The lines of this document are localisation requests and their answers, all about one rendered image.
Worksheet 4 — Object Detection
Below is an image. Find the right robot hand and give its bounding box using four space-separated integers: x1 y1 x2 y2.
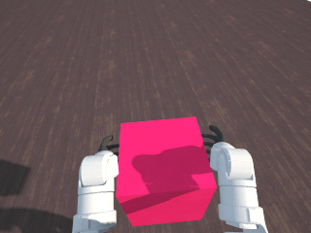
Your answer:
201 125 226 162

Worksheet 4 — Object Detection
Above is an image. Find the left robot hand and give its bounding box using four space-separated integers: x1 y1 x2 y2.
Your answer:
98 135 120 163

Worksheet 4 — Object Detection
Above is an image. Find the robot right forearm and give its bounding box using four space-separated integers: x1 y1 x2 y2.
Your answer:
210 142 268 233

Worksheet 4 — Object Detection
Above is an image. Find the carton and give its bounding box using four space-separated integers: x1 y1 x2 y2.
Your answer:
116 116 217 226

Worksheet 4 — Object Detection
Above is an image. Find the robot left forearm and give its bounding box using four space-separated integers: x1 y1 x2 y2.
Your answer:
72 150 119 233

